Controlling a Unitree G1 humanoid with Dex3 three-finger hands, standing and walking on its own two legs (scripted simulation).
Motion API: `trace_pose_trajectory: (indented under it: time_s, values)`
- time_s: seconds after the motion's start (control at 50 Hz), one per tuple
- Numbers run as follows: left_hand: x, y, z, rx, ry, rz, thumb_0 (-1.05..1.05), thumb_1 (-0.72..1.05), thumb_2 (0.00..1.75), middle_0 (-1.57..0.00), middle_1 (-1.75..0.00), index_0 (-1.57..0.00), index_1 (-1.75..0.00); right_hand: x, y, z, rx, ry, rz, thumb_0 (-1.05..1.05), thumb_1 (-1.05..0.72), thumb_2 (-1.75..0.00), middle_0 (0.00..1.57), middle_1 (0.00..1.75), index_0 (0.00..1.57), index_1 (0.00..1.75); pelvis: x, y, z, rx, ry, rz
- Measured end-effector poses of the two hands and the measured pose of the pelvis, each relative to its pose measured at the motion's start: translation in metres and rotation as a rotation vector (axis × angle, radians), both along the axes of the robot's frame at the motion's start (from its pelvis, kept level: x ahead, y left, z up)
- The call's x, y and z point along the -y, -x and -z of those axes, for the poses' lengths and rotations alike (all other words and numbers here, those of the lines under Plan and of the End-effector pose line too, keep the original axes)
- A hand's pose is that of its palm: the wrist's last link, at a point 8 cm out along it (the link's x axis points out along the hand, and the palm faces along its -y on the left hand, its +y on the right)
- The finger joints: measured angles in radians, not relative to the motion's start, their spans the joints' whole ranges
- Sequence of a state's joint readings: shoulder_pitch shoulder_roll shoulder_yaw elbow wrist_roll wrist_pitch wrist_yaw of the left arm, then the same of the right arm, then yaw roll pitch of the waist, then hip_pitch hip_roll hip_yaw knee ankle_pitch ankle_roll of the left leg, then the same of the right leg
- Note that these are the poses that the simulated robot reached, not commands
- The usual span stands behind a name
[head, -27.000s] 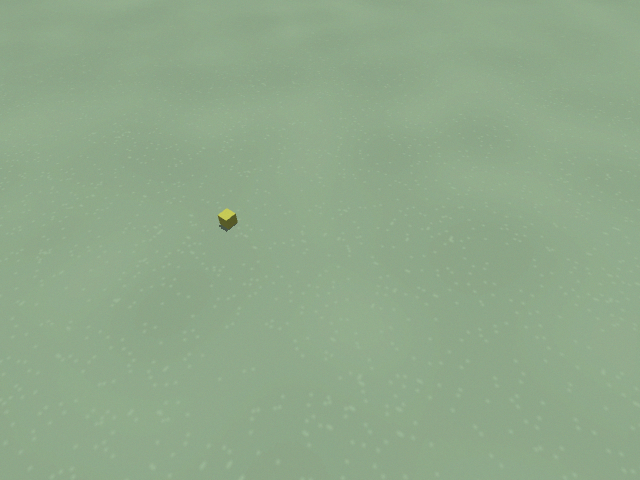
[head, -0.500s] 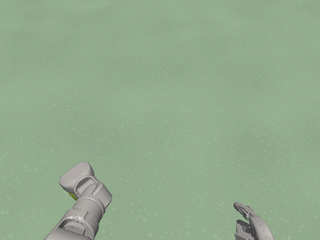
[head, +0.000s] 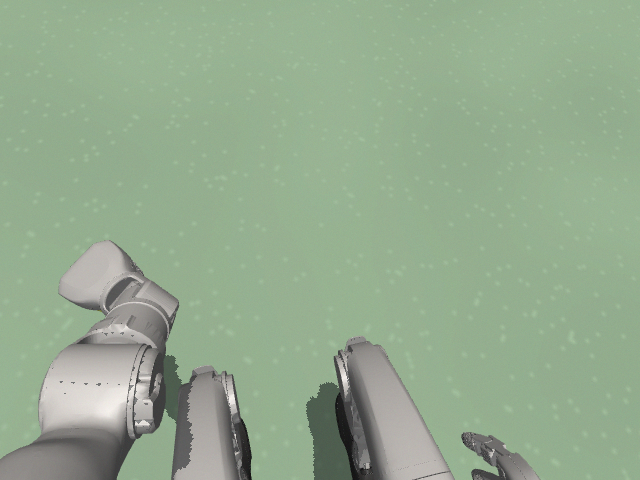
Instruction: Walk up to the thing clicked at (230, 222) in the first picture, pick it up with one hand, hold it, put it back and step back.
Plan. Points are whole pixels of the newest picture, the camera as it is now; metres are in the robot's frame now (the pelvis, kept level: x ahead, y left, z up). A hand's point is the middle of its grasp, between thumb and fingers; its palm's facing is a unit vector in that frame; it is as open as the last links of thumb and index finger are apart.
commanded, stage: crouch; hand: left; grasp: from above
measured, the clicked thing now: (119, 297) +0.41 +0.24 -0.17
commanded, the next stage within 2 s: lower in 1.02 s
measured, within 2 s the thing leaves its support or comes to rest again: neither
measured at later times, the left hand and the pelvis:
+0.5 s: hand (162, 296) +0.43 +0.21 -0.29, palm faces -0.33 -0.28 -0.90, open 7.1 cm; pelvis -0.02 +0.00 -0.15, yaw -1 degrees
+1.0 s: hand (175, 297) +0.44 +0.20 -0.36, palm faces -0.34 -0.27 -0.90, open 7.4 cm; pelvis -0.02 +0.00 -0.21, yaw -2 degrees
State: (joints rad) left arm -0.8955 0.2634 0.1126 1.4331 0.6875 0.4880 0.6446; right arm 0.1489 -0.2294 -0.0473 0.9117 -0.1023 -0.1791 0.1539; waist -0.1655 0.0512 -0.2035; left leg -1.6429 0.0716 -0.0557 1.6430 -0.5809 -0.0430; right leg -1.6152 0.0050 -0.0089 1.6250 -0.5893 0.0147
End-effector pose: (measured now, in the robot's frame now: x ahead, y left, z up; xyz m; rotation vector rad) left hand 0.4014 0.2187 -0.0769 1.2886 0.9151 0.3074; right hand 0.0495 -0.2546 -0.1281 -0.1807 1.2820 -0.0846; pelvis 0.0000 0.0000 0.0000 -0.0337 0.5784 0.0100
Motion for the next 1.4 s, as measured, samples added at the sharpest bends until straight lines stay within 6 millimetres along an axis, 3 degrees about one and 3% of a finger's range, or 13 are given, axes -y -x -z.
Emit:
trace_pose_trajectory:
  time_s: [0.16, 0.28, 0.58, 0.78, 0.96, 1.2, 1.4]
  values:
    - [0.002, -0.014, 0.065, 0.012, 0.021, 0.052, -0.03, 0.32, 0.31, -0.81, -0.37, -1.14, -0.5, -0.004, 0.015, 0.064, -0.01, -0.012, -0.009, 0.01, -0.91, -0.9, 0.2, 0.3, 0.2, 0.3, 0.0, 0.013, 0.062, -0.039, 0.01, 0.007]
    - [0.002, -0.022, 0.106, 0.011, 0.027, 0.074, -0.03, 0.3, 0.38, -0.79, -0.41, -1.06, -0.53, 0.0, 0.021, 0.101, -0.013, 0.0, -0.02, 0.01, -0.91, -0.9, 0.2, 0.3, 0.2, 0.3, -0.001, 0.017, 0.103, -0.055, 0.016, 0.013]
    - [0.009, -0.032, 0.172, -0.015, 0.026, 0.139, -0.02, 0.23, 0.51, -0.78, -0.45, -0.92, -0.54, 0.009, 0.042, 0.156, -0.067, 0.004, -0.05, 0.01, -0.91, -0.91, 0.2, 0.3, 0.2, 0.3, -0.002, 0.022, 0.163, -0.055, 0.012, 0.015]
    - [0.012, -0.042, 0.203, -0.003, 0.027, 0.159, -0.01, 0.21, 0.54, -0.78, -0.47, -0.89, -0.55, 0.011, 0.067, 0.183, -0.125, -0.016, -0.062, 0.01, -0.91, -0.9, 0.2, 0.3, 0.2, 0.3, -0.001, 0.024, 0.194, -0.04, 0.012, 0.024]
    - [0.011, -0.046, 0.226, -0.015, 0.031, 0.163, -0.01, 0.22, 0.54, -0.77, -0.46, -0.89, -0.55, 0.002, 0.081, 0.199, -0.171, -0.059, -0.071, 0.01, -0.91, -0.9, 0.2, 0.3, 0.2, 0.3, -0.002, 0.023, 0.211, -0.029, 0.018, 0.028]
    - [0.012, -0.051, 0.248, -0.015, 0.029, 0.188, -0.02, 0.22, 0.55, -0.79, -0.44, -0.91, -0.54, -0.004, 0.089, 0.207, -0.201, -0.101, -0.095, 0.0, -0.92, -0.91, 0.2, 0.3, 0.2, 0.3, -0.003, 0.02, 0.224, -0.019, 0.032, 0.034]
    - [0.012, -0.052, 0.271, -0.027, 0.029, 0.201, -0.02, 0.2, 0.57, -0.79, -0.45, -0.89, -0.56, -0.003, 0.098, 0.203, -0.225, -0.1, -0.117, 0.0, -0.92, -0.91, 0.2, 0.3, 0.2, 0.3, -0.004, 0.02, 0.232, -0.006, 0.05, 0.044]
